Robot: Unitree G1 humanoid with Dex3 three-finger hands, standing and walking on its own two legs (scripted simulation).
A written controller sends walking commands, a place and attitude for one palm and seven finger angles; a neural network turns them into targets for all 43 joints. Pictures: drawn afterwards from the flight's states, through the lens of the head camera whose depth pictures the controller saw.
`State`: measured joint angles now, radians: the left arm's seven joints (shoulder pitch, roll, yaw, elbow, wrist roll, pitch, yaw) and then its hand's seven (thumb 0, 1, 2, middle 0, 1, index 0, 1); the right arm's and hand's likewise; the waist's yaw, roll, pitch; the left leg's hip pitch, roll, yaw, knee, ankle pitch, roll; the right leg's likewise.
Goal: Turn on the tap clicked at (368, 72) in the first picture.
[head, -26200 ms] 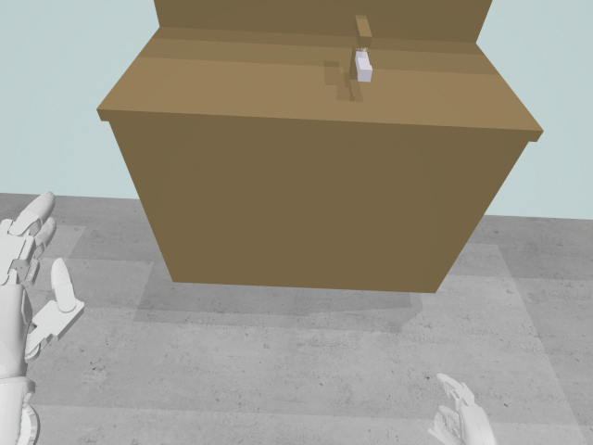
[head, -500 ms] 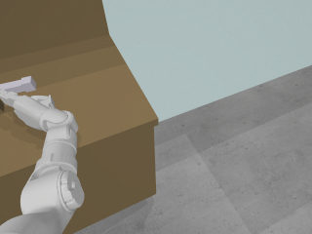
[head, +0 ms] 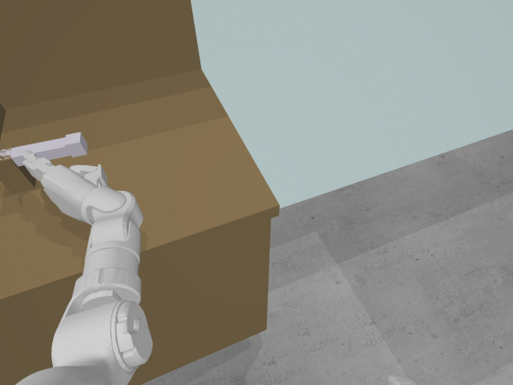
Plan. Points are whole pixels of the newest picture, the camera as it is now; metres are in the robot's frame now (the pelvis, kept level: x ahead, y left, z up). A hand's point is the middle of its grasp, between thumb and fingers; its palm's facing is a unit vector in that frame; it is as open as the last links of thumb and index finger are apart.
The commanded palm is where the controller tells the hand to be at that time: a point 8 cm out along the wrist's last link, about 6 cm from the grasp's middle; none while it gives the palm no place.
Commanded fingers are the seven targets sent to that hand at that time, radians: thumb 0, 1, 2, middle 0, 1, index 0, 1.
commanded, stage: lift the hand up off the lever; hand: left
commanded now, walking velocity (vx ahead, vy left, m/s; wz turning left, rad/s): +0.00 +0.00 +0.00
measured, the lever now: (76, 144) +0.48 +0.32 +0.12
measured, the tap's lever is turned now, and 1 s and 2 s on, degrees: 86 86 86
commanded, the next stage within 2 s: draw the hand back beside the body in 1.56 s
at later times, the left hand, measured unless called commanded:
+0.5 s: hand (90, 156) +0.43 +0.26 +0.14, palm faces +0.85 -0.52 -0.07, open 7.8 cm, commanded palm +0.37 +0.27 +0.16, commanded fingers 0.00 0.90 0.90 -0.15 -0.15 -0.15 -0.15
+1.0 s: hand (80, 150) +0.40 +0.25 +0.18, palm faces +0.85 -0.53 -0.06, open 7.8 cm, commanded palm +0.35 +0.27 +0.17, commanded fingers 0.00 0.90 0.90 -0.15 -0.15 -0.15 -0.15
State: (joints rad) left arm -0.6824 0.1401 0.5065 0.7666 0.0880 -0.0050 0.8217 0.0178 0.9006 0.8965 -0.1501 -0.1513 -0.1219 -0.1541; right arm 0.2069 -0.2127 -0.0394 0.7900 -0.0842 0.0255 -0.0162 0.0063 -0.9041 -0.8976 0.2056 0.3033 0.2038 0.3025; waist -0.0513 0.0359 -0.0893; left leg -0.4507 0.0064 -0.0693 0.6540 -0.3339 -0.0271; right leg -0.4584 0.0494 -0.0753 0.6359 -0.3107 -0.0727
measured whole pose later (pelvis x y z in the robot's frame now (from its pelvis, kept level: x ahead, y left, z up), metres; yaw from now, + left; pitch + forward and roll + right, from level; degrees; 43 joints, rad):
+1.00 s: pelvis +0.01 +0.00 +0.01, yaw +0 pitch +3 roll +0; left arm -0.60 0.07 0.34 0.42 0.05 0.26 0.80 0.02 0.90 0.90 -0.15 -0.15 -0.15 -0.15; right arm 0.12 -0.21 -0.03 0.80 -0.05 0.01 -0.03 0.01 -0.90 -0.90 0.21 0.30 0.20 0.30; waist 0.04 0.05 -0.07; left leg -0.27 0.00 -0.07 0.51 -0.29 -0.02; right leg -0.29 0.04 -0.07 0.51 -0.27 -0.06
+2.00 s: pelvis +0.01 +0.02 +0.02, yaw -4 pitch -4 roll +0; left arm -0.10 0.32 0.26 0.07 -0.11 0.14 0.15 0.02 0.89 0.90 -0.17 -0.18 -0.17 -0.18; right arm 0.14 -0.21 0.01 0.68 0.00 0.02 -0.07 0.01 -0.90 -0.90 0.21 0.30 0.20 0.30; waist 0.03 0.05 -0.01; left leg -0.07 0.01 0.02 0.38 -0.25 0.00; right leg -0.11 0.05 0.01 0.39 -0.22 -0.05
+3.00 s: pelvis +0.00 +0.02 +0.02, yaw -2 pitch -6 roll +0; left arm 0.42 0.32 0.25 -0.36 -0.06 -0.13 0.12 0.02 0.89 0.90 -0.21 -0.30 -0.21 -0.30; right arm 0.15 -0.22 -0.01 0.67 -0.03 -0.10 -0.04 0.01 -0.90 -0.90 0.21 0.30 0.20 0.30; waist 0.08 0.07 0.06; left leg -0.03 0.01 -0.02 0.36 -0.21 -0.01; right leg -0.04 0.06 -0.02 0.32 -0.17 -0.05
